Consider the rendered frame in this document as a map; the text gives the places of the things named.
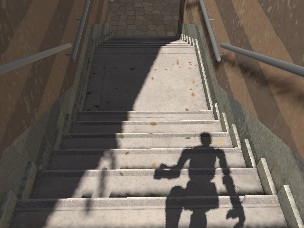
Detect stairs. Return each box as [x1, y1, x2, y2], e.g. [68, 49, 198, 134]
[98, 36, 191, 47]
[9, 110, 288, 228]

